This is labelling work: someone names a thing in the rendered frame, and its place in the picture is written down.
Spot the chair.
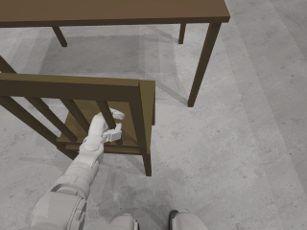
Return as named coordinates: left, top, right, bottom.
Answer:
left=0, top=73, right=155, bottom=176

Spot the left robot forearm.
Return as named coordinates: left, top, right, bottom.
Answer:
left=28, top=134, right=105, bottom=228

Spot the left robot upper arm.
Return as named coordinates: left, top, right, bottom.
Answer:
left=18, top=191, right=87, bottom=230

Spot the robot left hand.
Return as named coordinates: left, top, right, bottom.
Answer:
left=87, top=108, right=125, bottom=143

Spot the robot thigh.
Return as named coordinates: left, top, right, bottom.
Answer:
left=172, top=213, right=208, bottom=230
left=106, top=216, right=138, bottom=230

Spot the robot right thigh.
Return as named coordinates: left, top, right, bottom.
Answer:
left=172, top=213, right=208, bottom=230

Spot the robot left thigh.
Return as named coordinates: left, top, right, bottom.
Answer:
left=106, top=216, right=138, bottom=230

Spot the table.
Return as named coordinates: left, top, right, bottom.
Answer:
left=0, top=0, right=230, bottom=107

